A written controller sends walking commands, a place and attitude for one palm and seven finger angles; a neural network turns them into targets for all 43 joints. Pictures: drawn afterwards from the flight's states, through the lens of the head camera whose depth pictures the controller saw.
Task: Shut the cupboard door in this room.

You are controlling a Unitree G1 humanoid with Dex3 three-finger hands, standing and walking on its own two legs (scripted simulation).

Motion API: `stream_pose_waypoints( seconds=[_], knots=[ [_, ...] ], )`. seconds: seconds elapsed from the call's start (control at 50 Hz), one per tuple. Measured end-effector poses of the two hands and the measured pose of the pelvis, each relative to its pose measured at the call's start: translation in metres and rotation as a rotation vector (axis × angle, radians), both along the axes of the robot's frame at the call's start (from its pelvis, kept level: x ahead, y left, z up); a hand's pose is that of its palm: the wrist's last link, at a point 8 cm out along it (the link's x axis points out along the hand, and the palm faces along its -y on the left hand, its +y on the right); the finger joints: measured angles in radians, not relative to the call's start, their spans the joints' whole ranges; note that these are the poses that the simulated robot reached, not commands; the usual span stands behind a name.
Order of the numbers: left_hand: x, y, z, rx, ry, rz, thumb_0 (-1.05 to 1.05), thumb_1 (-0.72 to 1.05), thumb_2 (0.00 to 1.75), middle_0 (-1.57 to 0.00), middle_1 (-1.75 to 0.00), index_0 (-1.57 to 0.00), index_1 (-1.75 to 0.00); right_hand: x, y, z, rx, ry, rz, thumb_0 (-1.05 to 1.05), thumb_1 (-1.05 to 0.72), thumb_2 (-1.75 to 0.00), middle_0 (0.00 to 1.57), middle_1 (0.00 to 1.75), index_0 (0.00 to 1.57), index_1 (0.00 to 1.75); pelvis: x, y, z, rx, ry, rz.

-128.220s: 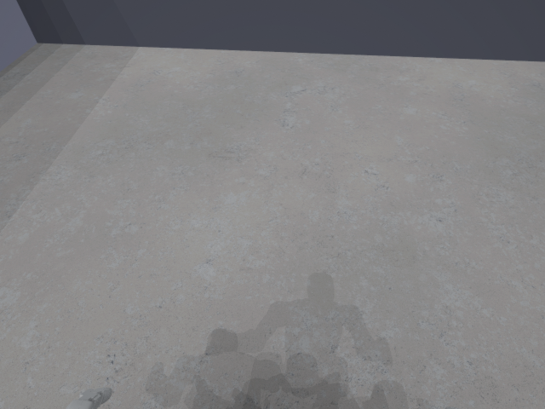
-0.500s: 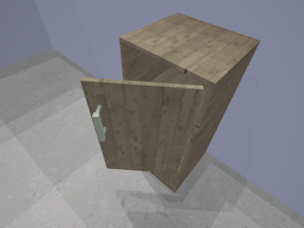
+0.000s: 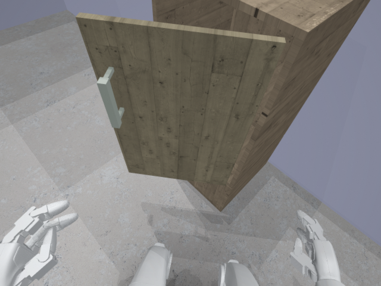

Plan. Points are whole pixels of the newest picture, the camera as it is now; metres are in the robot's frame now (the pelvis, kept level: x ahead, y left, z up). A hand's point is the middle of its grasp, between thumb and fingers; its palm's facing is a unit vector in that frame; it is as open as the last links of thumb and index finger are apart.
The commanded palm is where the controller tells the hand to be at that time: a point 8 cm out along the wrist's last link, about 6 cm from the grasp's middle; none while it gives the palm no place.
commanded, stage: raise the hand and make a fist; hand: left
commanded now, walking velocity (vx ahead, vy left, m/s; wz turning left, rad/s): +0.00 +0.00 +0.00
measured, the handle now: (113, 99) +0.48 +0.26 +0.08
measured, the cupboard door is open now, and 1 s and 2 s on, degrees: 38 38 38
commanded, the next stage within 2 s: bring the fist close to the handle in 1.44 s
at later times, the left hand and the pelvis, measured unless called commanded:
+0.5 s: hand (69, 226) +0.19 +0.24 +0.05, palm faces +0.04 -1.00 -0.02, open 3.6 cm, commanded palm +0.17 +0.29 +0.07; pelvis +0.00 +0.03 +0.00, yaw -1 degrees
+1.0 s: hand (90, 203) +0.23 +0.21 +0.08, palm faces +0.01 -1.00 -0.04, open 3.1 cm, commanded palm +0.21 +0.26 +0.08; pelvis +0.01 +0.02 +0.01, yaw +0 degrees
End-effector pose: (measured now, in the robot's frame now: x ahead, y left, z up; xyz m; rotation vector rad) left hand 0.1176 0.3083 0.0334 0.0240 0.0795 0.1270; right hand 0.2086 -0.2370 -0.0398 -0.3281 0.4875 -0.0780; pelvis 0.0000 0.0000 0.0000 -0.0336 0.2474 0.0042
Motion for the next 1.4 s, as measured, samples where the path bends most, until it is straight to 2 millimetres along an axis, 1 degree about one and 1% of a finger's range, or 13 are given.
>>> stream_pose_waypoints(
  seconds=[0.04, 0.1, 0.18, 0.24, 0.36, 0.46, 0.54, 0.62, 0.72, 0.86, 1.1, 1.2, 1.4],
  knots=[
    [0.006, -0.002, 0.010, 0.029, -0.070, -0.005, 0.02, 0.90, 0.90, -0.50, -0.63, -0.50, -0.63, 0.005, 0.002, -0.011, -0.007, 0.010, -0.003, 0.02, -0.91, -0.90, 0.20, 0.30, 0.20, 0.30, 0.001, 0.001, -0.008, -0.013, 0.006, 0.005],
    [0.029, -0.007, 0.020, 0.043, -0.130, -0.065, 0.02, 0.90, 0.90, -0.55, -0.69, -0.56, -0.69, 0.009, 0.009, -0.024, 0.013, 0.020, -0.026, 0.02, -0.91, -0.90, 0.20, 0.30, 0.20, 0.30, 0.001, 0.004, -0.014, -0.027, 0.015, 0.008],
    [0.062, -0.015, 0.019, -0.012, -0.059, -0.167, 0.02, 0.90, 0.90, -0.63, -0.77, -0.63, -0.77, 0.002, 0.021, -0.028, 0.072, 0.037, -0.080, 0.02, -0.91, -0.90, 0.20, 0.30, 0.20, 0.30, 0.001, 0.008, -0.011, -0.029, 0.023, 0.000],
    [0.072, -0.016, 0.019, -0.041, 0.031, -0.182, 0.02, 0.90, 0.90, -0.68, -0.83, -0.69, -0.83, -0.008, 0.028, -0.023, 0.106, 0.056, -0.119, 0.02, -0.91, -0.90, 0.20, 0.30, 0.20, 0.30, 0.003, 0.013, -0.003, -0.023, 0.028, -0.012],
    [0.061, -0.007, 0.035, -0.006, 0.018, -0.076, 0.02, 0.90, 0.90, -0.79, -0.95, -0.79, -0.95, -0.025, 0.032, -0.012, 0.102, 0.091, -0.133, 0.02, -0.90, -0.90, 0.20, 0.30, 0.20, 0.30, 0.006, 0.021, 0.009, -0.019, 0.028, -0.018],
    [0.053, -0.007, 0.028, 0.001, -0.015, -0.056, 0.01, 0.90, 0.90, -0.88, -1.05, -0.88, -1.05, -0.030, 0.031, -0.012, 0.056, 0.110, -0.101, 0.02, -0.90, -0.90, 0.20, 0.30, 0.20, 0.30, 0.001, 0.027, 0.004, -0.027, 0.029, -0.006],
    [0.056, -0.019, 0.019, -0.009, -0.011, -0.120, 0.02, 0.90, 0.90, -0.95, -1.13, -0.96, -1.13, -0.031, 0.031, -0.011, 0.030, 0.108, -0.091, 0.02, -0.90, -0.90, 0.20, 0.30, 0.20, 0.30, -0.003, 0.029, 0.001, -0.032, 0.028, -0.002],
    [0.064, -0.024, 0.028, 0.002, -0.047, -0.151, 0.02, 0.90, 0.90, -1.03, -1.21, -1.03, -1.21, -0.031, 0.034, -0.006, 0.034, 0.098, -0.095, 0.02, -0.91, -0.90, 0.20, 0.30, 0.20, 0.30, -0.004, 0.030, 0.002, -0.035, 0.019, -0.004],
    [0.069, -0.019, 0.043, 0.014, -0.067, -0.101, 0.02, 0.90, 0.90, -1.12, -1.31, -1.13, -1.31, -0.029, 0.041, 0.001, 0.063, 0.092, -0.093, 0.02, -0.91, -0.90, 0.20, 0.30, 0.20, 0.30, -0.001, 0.030, 0.009, -0.035, 0.008, -0.002],
    [0.075, -0.030, 0.037, 0.003, -0.003, -0.110, 0.02, 0.90, 0.90, -1.23, -1.43, -1.24, -1.43, -0.027, 0.042, 0.004, 0.070, 0.099, -0.069, 0.02, -0.90, -0.90, 0.20, 0.30, 0.20, 0.30, 0.004, 0.028, 0.015, -0.029, 0.007, 0.001],
    [0.102, -0.048, 0.045, 0.007, -0.055, -0.121, 0.02, 0.90, 0.90, -1.29, -1.49, -1.30, -1.50, -0.025, 0.022, -0.004, 0.061, 0.153, -0.092, 0.02, -0.91, -0.90, 0.20, 0.30, 0.20, 0.30, 0.015, 0.017, 0.016, -0.017, 0.019, -0.003],
    [0.106, -0.056, 0.042, 0.003, -0.015, -0.129, 0.02, 0.90, 0.90, -1.29, -1.50, -1.30, -1.50, -0.023, 0.015, -0.004, 0.066, 0.163, -0.109, 0.02, -0.91, -0.90, 0.20, 0.30, 0.20, 0.30, 0.020, 0.013, 0.019, -0.009, 0.022, -0.008],
    [0.111, -0.059, 0.045, 0.010, -0.058, -0.112, 0.02, 0.90, 0.90, -1.29, -1.50, -1.30, -1.50, -0.016, 0.007, -0.007, 0.062, 0.174, -0.107, 0.02, -0.91, -0.90, 0.20, 0.30, 0.20, 0.30, 0.024, 0.007, 0.017, -0.002, 0.028, -0.007]
  ],
)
